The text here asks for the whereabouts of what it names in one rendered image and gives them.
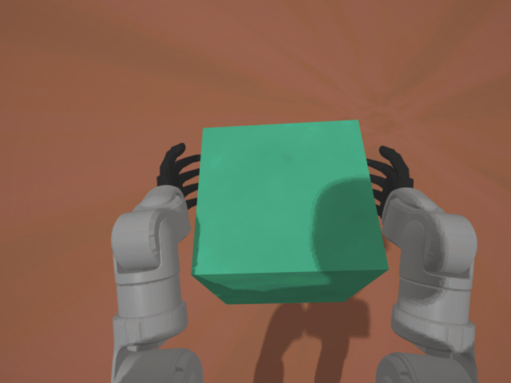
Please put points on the robot right upper arm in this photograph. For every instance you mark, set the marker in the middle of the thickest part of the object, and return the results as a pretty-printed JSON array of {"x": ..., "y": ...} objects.
[{"x": 419, "y": 368}]

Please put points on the robot right forearm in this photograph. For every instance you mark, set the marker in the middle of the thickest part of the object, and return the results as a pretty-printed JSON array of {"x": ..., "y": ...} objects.
[{"x": 436, "y": 268}]

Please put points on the robot left forearm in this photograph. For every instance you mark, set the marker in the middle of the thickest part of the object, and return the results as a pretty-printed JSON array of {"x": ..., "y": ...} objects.
[{"x": 146, "y": 268}]

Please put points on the carton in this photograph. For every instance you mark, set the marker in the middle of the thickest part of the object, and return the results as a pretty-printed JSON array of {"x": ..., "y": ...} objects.
[{"x": 286, "y": 214}]

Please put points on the robot left upper arm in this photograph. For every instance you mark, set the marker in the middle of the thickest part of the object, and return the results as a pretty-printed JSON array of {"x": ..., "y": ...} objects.
[{"x": 178, "y": 365}]

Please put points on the robot left hand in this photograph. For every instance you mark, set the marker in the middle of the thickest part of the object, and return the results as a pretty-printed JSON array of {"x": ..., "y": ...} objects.
[{"x": 169, "y": 172}]

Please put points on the robot right hand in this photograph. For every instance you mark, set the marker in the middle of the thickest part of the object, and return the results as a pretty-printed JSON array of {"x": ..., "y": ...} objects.
[{"x": 396, "y": 177}]

